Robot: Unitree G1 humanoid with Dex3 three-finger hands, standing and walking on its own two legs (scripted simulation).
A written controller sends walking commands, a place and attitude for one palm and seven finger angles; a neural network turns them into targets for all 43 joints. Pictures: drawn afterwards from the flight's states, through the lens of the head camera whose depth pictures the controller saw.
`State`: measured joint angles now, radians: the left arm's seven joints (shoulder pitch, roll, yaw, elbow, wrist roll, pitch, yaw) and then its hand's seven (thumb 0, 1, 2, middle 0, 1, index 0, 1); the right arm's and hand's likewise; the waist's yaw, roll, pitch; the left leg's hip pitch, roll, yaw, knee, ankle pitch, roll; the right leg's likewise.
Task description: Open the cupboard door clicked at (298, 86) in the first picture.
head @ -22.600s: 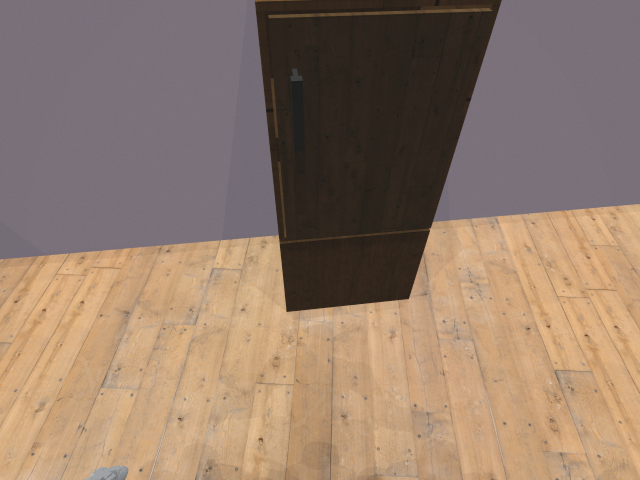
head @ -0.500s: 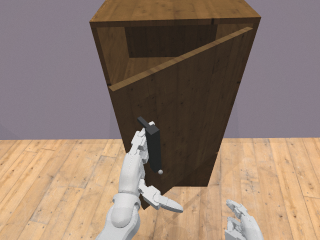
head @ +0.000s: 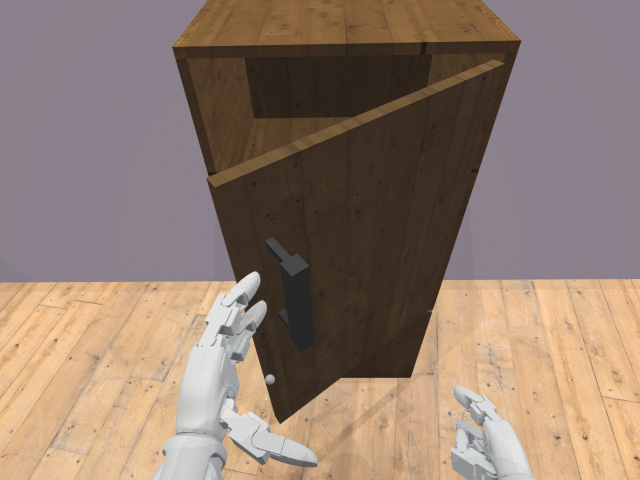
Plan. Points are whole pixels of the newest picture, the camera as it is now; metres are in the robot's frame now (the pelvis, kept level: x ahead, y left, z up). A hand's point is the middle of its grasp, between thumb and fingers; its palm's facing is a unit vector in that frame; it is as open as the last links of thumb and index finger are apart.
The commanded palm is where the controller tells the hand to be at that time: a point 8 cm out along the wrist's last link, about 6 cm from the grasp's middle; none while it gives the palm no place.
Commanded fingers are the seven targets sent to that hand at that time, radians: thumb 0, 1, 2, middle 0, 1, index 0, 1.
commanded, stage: slide the hand sideways off the handle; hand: left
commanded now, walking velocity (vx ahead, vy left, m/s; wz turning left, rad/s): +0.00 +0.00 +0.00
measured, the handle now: (289, 296) +0.31 +0.06 +0.10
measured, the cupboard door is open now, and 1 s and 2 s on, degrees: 38 37 37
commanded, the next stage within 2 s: draw the hand back to the body in 0.34 s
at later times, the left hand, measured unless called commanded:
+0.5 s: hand (228, 401) +0.18 +0.11 +0.10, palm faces +0.02 -1.00 -0.02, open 16.3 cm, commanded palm +0.14 +0.17 +0.11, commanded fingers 0.00 -0.50 0.30 -0.15 -0.30 -0.15 -0.30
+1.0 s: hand (149, 382) +0.18 +0.17 +0.13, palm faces +0.09 -0.98 -0.15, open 16.0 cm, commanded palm +0.14 +0.23 +0.15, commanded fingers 0.00 -0.19 0.44 -0.16 -0.30 -0.16 -0.30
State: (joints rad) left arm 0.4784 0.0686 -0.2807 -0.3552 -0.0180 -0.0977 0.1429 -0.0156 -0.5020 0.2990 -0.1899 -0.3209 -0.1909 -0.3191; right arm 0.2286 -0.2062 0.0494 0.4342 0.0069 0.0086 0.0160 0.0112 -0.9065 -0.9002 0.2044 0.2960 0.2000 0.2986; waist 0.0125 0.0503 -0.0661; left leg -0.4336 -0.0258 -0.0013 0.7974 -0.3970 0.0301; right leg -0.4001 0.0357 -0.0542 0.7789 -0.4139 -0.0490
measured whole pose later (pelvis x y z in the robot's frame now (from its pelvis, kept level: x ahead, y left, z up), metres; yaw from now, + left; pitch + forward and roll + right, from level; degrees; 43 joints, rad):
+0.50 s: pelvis +0.01 -0.01 -0.01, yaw +1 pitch +6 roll -1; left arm 0.67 0.14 -0.10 -0.46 -0.15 -0.19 -0.05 -0.02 -0.50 0.30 -0.15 -0.30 -0.15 -0.30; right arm 0.28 -0.23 0.02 0.44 0.02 -0.11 -0.03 0.01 -0.91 -0.90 0.20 0.30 0.20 0.30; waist 0.02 0.06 -0.11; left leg -0.54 -0.02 -0.03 0.89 -0.45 0.01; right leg -0.50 0.04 -0.08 0.86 -0.47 -0.06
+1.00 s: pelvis +0.01 +0.01 +0.00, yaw +1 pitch +1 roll -2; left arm 0.58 0.26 0.08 -0.51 -0.19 -0.03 -0.08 -0.02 -0.44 0.33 -0.16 -0.30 -0.16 -0.30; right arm 0.25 -0.22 0.06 0.50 0.04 -0.16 -0.08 0.01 -0.90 -0.90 0.21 0.30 0.20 0.30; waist 0.05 0.07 -0.09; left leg -0.41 -0.02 -0.03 0.79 -0.41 0.04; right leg -0.35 0.04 -0.08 0.73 -0.41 -0.04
